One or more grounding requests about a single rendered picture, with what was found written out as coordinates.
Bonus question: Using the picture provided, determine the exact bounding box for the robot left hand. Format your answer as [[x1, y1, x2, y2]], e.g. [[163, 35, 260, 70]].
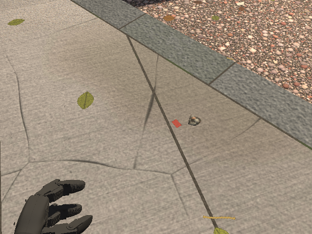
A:
[[14, 178, 93, 234]]

